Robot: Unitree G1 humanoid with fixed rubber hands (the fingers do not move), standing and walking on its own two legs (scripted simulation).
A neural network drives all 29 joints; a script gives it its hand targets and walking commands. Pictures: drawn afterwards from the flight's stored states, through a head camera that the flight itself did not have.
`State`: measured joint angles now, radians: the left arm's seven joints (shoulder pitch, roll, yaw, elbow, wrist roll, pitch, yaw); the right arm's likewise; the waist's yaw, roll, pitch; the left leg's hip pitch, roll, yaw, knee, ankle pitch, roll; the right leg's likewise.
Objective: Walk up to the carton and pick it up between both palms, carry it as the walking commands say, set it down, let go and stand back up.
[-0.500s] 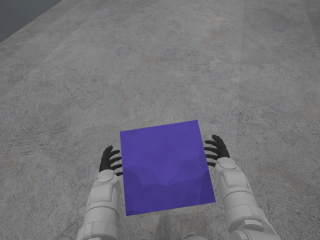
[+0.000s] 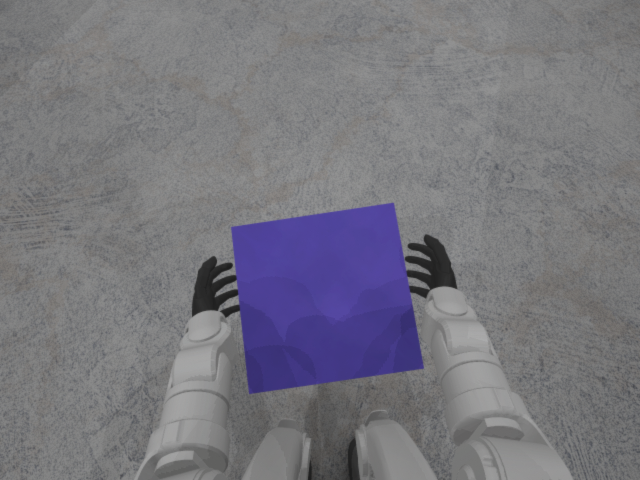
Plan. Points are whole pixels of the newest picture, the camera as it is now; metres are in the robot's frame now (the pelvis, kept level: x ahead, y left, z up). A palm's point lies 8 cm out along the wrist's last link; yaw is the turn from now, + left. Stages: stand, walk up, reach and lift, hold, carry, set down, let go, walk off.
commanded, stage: set down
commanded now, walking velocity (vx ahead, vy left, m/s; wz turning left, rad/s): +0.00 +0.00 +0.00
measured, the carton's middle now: (325, 295) +0.39 +0.01 -0.14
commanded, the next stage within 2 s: none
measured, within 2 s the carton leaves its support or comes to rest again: neither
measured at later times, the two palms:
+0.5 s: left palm (229, 318) +0.36 +0.16 -0.15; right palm (424, 299) +0.39 -0.15 -0.15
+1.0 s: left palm (243, 317) +0.39 +0.16 -0.24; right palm (411, 298) +0.42 -0.15 -0.23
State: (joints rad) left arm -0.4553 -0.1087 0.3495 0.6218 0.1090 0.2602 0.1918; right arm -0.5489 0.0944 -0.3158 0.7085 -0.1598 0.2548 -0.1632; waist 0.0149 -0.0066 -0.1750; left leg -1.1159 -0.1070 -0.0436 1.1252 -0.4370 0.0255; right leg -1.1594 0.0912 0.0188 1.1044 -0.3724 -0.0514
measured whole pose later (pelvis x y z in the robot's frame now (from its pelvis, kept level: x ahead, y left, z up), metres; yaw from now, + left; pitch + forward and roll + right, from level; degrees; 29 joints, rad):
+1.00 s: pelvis -0.05 +0.00 -0.16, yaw +1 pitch +33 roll +1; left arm -0.90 0.03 0.27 0.76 -0.02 0.29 0.30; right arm -1.00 -0.09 -0.27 0.86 -0.05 0.28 -0.23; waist 0.00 -0.02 -0.01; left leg -1.76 -0.14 0.00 1.74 -0.56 0.02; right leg -1.81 0.12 0.01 1.71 -0.48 -0.03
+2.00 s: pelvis -0.07 +0.00 -0.28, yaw +2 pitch +26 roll +2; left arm -1.32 0.20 0.17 0.79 -0.15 0.29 0.34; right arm -1.42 -0.28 -0.14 0.90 0.14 0.29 -0.27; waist -0.01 -0.01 0.53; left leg -2.00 -0.16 0.05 2.14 -0.60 0.00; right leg -2.05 0.11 -0.03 2.11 -0.52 -0.03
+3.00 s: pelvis -0.05 +0.00 -0.33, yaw +3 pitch +27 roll +1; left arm -1.42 0.22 0.21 1.00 -0.13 0.16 0.15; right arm -1.55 -0.40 -0.01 1.22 0.23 0.17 -0.14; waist -0.01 0.01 0.52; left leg -2.13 -0.13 0.07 2.36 -0.70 0.02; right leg -2.18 0.07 -0.08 2.33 -0.62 -0.08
